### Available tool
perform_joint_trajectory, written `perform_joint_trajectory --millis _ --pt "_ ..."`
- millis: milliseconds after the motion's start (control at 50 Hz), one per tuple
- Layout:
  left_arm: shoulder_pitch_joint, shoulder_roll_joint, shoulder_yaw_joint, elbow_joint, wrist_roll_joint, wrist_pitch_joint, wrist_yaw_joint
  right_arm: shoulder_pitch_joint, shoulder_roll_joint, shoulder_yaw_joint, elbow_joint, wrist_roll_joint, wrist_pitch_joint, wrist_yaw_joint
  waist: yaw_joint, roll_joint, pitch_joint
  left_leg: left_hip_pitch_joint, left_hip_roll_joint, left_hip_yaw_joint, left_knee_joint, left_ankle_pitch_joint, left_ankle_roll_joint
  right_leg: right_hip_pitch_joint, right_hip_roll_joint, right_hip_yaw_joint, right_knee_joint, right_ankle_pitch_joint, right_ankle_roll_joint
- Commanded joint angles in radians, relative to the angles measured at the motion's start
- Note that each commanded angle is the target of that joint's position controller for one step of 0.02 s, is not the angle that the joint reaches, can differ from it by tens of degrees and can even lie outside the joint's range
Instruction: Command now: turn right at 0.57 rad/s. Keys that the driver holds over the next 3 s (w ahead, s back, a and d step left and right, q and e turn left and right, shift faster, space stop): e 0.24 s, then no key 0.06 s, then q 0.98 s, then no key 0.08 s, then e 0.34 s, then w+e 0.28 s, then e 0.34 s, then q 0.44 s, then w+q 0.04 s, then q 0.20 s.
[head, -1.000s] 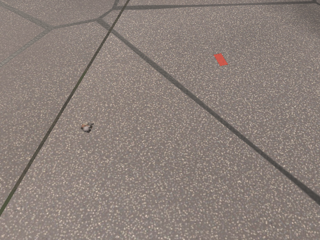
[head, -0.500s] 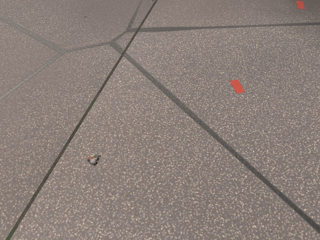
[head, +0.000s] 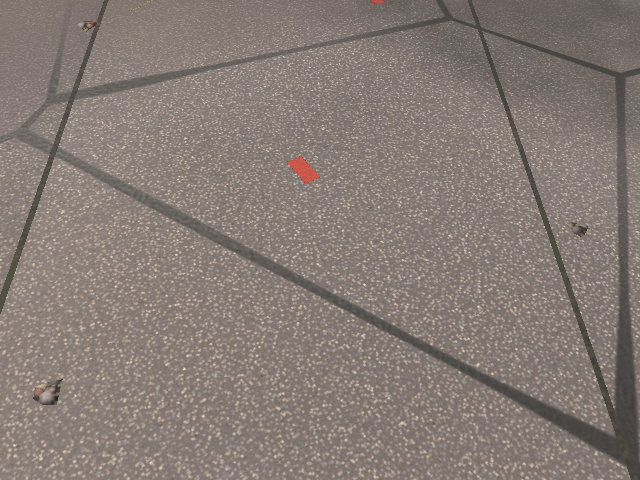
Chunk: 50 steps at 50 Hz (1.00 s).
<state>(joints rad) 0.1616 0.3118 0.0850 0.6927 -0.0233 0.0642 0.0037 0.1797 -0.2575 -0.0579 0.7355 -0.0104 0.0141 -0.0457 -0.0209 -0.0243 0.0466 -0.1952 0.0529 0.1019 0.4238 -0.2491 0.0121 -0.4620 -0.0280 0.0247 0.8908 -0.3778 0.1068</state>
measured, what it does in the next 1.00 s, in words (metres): steps on the spot: right foot, then left foot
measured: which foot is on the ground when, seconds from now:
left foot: down 0.00-0.12, up 0.14-0.48, down 0.50-0.74, up 0.76-1.00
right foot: up 0.00-0.10, down 0.12-1.00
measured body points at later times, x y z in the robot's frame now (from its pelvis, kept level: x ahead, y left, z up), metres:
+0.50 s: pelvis +0.01 -0.04 -0.01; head +0.03 -0.05 +0.44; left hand +0.23 +0.18 -0.10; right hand +0.08 -0.33 -0.12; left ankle +0.05 +0.10 -0.74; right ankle +0.00 -0.14 -0.74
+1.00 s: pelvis +0.01 -0.01 -0.01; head +0.05 +0.01 +0.44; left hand +0.10 +0.29 -0.12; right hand +0.21 -0.26 -0.09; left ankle +0.00 +0.11 -0.72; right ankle +0.00 -0.14 -0.74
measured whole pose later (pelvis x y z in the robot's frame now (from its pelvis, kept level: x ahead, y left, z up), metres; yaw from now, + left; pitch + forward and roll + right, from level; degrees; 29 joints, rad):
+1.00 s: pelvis +0.01 -0.01 -0.01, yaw +5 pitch +2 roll -1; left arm 0.18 0.31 0.08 0.72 -0.01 0.02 0.03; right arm 0.13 -0.30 -0.07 0.62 0.03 0.06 0.02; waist 0.03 -0.01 0.07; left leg -0.40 0.04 0.03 0.75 -0.38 -0.05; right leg -0.22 -0.08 -0.17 0.49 -0.28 0.01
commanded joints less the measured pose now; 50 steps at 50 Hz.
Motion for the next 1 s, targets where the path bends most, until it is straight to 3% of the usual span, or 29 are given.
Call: perform_joint_trajectory --millis 20,60,100,120,140,160,180,200,220,240,300,380,440,480,520,540,560,600,640,680,720,740,760,780,800,820,880,920,1000 --pt "-0.062 0.076 0.013 -0.110 0.000 -0.010 -0.014 0.003 -0.227 -0.067 -0.050 0.010 -0.006 0.008 -0.029 0.205 -0.094 0.144 0.253 -0.140 -0.072 0.495 0.206 0.003 0.006 -0.072 -0.125 -0.006 -0.022" --pt "-0.048 0.080 0.018 -0.116 -0.001 -0.001 -0.023 -0.006 -0.233 -0.072 -0.045 0.026 -0.009 0.017 -0.016 0.209 -0.093 0.144 0.265 -0.127 -0.034 0.498 0.187 0.059 0.014 -0.090 -0.234 0.026 -0.056" --pt "0.020 0.086 0.030 -0.098 0.001 0.002 -0.026 -0.017 -0.217 -0.070 -0.034 0.047 -0.014 0.021 0.032 0.178 -0.106 0.087 0.236 -0.068 0.074 0.435 0.117 0.212 0.043 -0.108 -0.455 0.207 -0.115" --pt "0.072 0.138 0.050 -0.087 0.003 0.001 -0.015 0.041 -0.180 -0.061 -0.012 0.034 -0.021 0.026 0.041 0.070 -0.144 -0.028 0.184 0.004 0.218 0.302 0.039 0.387 0.012 -0.019 -0.526 0.403 -0.159" --pt "0.117 0.273 0.079 -0.103 0.011 -0.004 0.006 0.020 -0.099 -0.031 -0.061 -0.030 -0.026 0.031 0.027 -0.256 -0.178 -0.362 0.054 0.071 0.548 -0.282 -0.068 0.609 -0.266 0.357 -0.482 0.885 -0.291" --pt "0.112 0.257 0.066 -0.122 0.039 -0.029 -0.006 -0.055 -0.128 -0.037 -0.093 -0.023 -0.029 0.025 0.080 -0.221 -0.230 -0.469 -0.041 -0.090 0.742 -0.480 -0.098 0.535 -0.393 0.500 -0.496 0.942 -0.491" --pt "0.090 0.218 0.055 -0.117 0.042 -0.051 -0.014 -0.089 -0.171 -0.049 -0.094 0.003 -0.023 0.021 0.089 -0.125 -0.201 -0.478 -0.017 -0.152 0.814 -0.423 -0.093 0.497 -0.335 0.414 -0.517 0.848 -0.477" --pt "0.040 0.190 0.048 -0.110 0.030 -0.062 -0.009 -0.089 -0.175 -0.053 -0.091 0.013 -0.020 0.016 0.057 -0.107 -0.153 -0.488 -0.002 -0.166 0.797 -0.330 -0.083 0.459 -0.265 0.333 -0.519 0.748 -0.414" --pt "-0.004 0.165 0.041 -0.114 0.014 -0.062 -0.002 -0.078 -0.176 -0.056 -0.075 0.005 -0.017 0.006 0.038 -0.071 -0.133 -0.490 0.006 -0.173 0.753 -0.260 -0.082 0.432 -0.219 0.299 -0.522 0.665 -0.365" --pt "-0.035 0.155 0.034 -0.119 0.005 -0.057 0.004 -0.068 -0.185 -0.061 -0.075 -0.002 -0.013 0.001 0.021 -0.083 -0.122 -0.458 0.002 -0.176 0.726 -0.210 -0.089 0.389 -0.197 0.281 -0.528 0.657 -0.349" --pt "-0.043 0.137 0.023 -0.120 0.020 -0.051 0.017 -0.012 -0.155 -0.052 -0.053 0.007 -0.011 0.008 0.003 -0.097 -0.164 -0.368 -0.023 -0.152 0.646 -0.128 -0.106 0.359 -0.169 0.235 -0.533 0.656 -0.348" --pt "-0.057 0.084 -0.004 -0.093 0.036 -0.054 0.022 -0.022 -0.102 -0.023 -0.042 0.009 -0.005 0.021 0.024 -0.114 -0.163 -0.207 0.011 -0.140 0.401 -0.077 -0.102 0.296 -0.154 0.181 -0.541 0.505 -0.330" --pt "-0.043 0.074 -0.018 -0.050 0.052 -0.060 0.007 -0.028 -0.118 -0.020 -0.040 0.016 -0.005 0.033 0.042 -0.126 -0.116 -0.088 0.007 -0.118 0.263 -0.067 -0.083 0.224 -0.164 0.192 -0.564 0.333 -0.330" --pt "-0.067 0.089 -0.020 -0.036 0.042 -0.063 0.003 -0.010 -0.129 -0.021 -0.038 0.015 -0.010 0.036 0.010 -0.101 -0.071 -0.020 -0.014 -0.094 0.097 0.033 -0.055 0.189 -0.148 0.188 -0.543 0.227 -0.297" --pt "-0.011 0.096 -0.017 -0.014 0.045 -0.070 0.009 -0.024 -0.195 -0.028 -0.062 0.000 -0.016 0.031 0.031 -0.008 -0.058 0.012 0.047 -0.191 0.030 0.335 -0.017 0.194 -0.085 0.152 -0.471 0.145 -0.211" --pt "0.039 0.106 -0.011 -0.016 0.054 -0.075 0.012 -0.038 -0.257 -0.043 -0.068 0.010 -0.016 0.028 0.087 0.116 -0.066 0.004 0.089 -0.255 0.058 0.416 0.033 0.176 -0.007 0.081 -0.426 0.096 -0.170" --pt "0.002 0.092 -0.011 -0.020 0.056 -0.073 0.022 -0.034 -0.244 -0.048 -0.061 0.024 -0.017 0.032 0.062 0.189 -0.068 -0.073 0.103 -0.314 0.009 0.287 0.084 0.214 0.050 -0.009 -0.368 0.090 -0.127" --pt "-0.048 0.070 -0.007 -0.033 0.043 -0.059 0.038 -0.025 -0.200 -0.038 -0.065 0.012 -0.020 0.033 0.041 0.229 -0.064 -0.109 0.142 -0.423 -0.052 0.199 0.125 0.218 0.067 -0.031 -0.287 0.086 -0.111" --pt "-0.028 0.054 -0.002 -0.039 0.037 -0.047 0.038 -0.030 -0.203 -0.040 -0.077 0.013 -0.024 0.029 0.044 0.250 -0.068 -0.098 0.145 -0.462 -0.046 0.190 0.140 0.194 0.069 -0.018 -0.280 0.065 -0.124" --pt "-0.002 0.055 0.007 -0.035 0.036 -0.052 0.029 -0.035 -0.194 -0.041 -0.097 0.019 -0.019 0.022 0.044 0.198 -0.098 -0.124 0.110 -0.440 0.001 0.186 0.117 0.239 0.047 -0.008 -0.326 0.094 -0.147" --pt "0.026 0.086 0.024 -0.026 0.039 -0.055 0.022 -0.052 -0.173 -0.039 -0.124 0.028 -0.009 0.017 0.042 0.045 -0.096 -0.218 0.016 -0.322 0.137 0.111 0.047 0.301 -0.042 0.059 -0.435 0.139 -0.187" --pt "0.047 0.114 0.033 -0.023 0.039 -0.054 0.019 -0.050 -0.153 -0.034 -0.136 0.029 -0.004 0.017 0.041 -0.077 -0.085 -0.304 -0.056 -0.229 0.260 0.020 0.001 0.340 -0.148 0.177 -0.517 0.201 -0.249" --pt "0.036 0.133 0.035 -0.030 0.043 -0.058 0.019 -0.031 -0.147 -0.035 -0.145 0.024 0.000 0.019 0.035 -0.196 -0.087 -0.367 -0.083 -0.149 0.426 -0.217 -0.029 0.355 -0.308 0.316 -0.577 0.341 -0.348" --pt "0.042 0.115 0.026 -0.044 0.050 -0.068 0.024 -0.039 -0.178 -0.048 -0.151 0.020 0.005 0.022 0.049 -0.161 -0.091 -0.423 -0.044 -0.174 0.643 -0.372 -0.049 0.362 -0.396 0.373 -0.586 0.497 -0.423" --pt "0.020 0.105 0.020 -0.053 0.049 -0.077 0.028 -0.025 -0.192 -0.060 -0.143 0.027 0.012 0.026 0.031 -0.077 -0.089 -0.441 -0.029 -0.201 0.758 -0.369 -0.057 0.358 -0.397 0.333 -0.573 0.567 -0.432" --pt "-0.025 0.109 0.021 -0.058 0.040 -0.081 0.031 -0.008 -0.171 -0.058 -0.135 0.033 0.022 0.028 0.006 -0.043 -0.074 -0.450 -0.003 -0.207 0.750 -0.317 -0.065 0.357 -0.355 0.246 -0.566 0.555 -0.393" --pt "-0.027 0.134 0.031 -0.046 0.032 -0.070 0.039 -0.050 -0.118 -0.036 -0.154 0.033 0.031 0.041 0.034 -0.087 -0.066 -0.396 0.010 -0.129 0.593 -0.196 -0.088 0.363 -0.260 0.064 -0.560 0.562 -0.336" --pt "-0.014 0.149 0.038 -0.042 0.029 -0.057 0.039 -0.079 -0.099 -0.025 -0.181 0.037 0.030 0.059 0.055 -0.117 -0.097 -0.301 0.001 -0.084 0.450 -0.178 -0.083 0.368 -0.246 -0.008 -0.539 0.589 -0.324" --pt "-0.005 0.182 0.049 -0.030 -0.002 -0.053 0.026 -0.027 -0.136 -0.043 -0.189 0.037 0.042 0.076 0.027 -0.133 -0.133 -0.134 -0.044 -0.012 0.172 -0.040 -0.033 0.369 -0.277 -0.052 -0.450 0.559 -0.276"
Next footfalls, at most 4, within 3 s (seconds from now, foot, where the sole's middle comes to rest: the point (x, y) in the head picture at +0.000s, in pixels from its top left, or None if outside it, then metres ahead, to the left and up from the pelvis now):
0.12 right None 0.04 -0.14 -0.78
0.50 left None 0.09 0.09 -0.78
1.04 left None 0.04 0.12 -0.78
1.50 right None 0.10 -0.10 -0.78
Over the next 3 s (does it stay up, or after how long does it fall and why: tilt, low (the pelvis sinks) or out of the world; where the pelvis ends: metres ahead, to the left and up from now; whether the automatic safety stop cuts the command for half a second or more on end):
stays up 0.24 -0.07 -0.01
